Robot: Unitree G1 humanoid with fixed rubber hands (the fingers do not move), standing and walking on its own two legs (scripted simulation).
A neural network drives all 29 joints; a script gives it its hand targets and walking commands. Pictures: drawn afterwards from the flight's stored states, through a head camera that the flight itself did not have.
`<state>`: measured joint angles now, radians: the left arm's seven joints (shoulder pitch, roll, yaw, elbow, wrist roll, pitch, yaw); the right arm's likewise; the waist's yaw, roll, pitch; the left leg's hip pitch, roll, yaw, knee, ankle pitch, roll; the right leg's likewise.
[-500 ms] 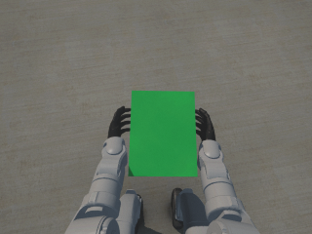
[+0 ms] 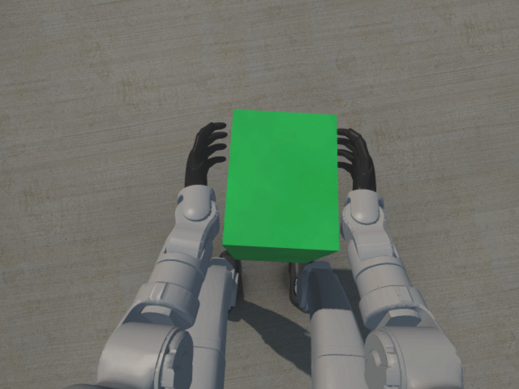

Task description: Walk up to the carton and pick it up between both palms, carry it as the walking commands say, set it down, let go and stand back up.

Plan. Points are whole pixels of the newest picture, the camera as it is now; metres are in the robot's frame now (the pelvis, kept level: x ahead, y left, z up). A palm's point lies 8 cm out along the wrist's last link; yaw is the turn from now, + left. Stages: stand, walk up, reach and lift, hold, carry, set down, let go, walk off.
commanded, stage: set down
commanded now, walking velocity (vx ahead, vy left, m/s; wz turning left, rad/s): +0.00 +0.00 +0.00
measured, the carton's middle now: (276, 200) +0.35 -0.01 -0.23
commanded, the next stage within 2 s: none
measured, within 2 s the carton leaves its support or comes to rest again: neither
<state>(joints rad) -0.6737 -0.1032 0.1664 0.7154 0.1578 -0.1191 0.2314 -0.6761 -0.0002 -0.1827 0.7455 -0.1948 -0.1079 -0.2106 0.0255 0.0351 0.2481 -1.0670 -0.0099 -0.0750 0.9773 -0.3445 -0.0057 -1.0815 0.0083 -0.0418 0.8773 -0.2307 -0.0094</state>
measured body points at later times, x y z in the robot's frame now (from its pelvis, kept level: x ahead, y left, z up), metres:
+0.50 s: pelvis -0.04 +0.00 -0.09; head +0.27 +0.00 +0.24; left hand +0.43 +0.12 -0.22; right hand +0.44 -0.13 -0.23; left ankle +0.05 +0.12 -0.67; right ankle +0.09 -0.12 -0.67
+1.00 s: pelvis -0.06 +0.01 -0.17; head +0.29 +0.01 +0.09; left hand +0.46 +0.13 -0.34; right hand +0.46 -0.12 -0.33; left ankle +0.05 +0.13 -0.67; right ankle +0.09 -0.12 -0.67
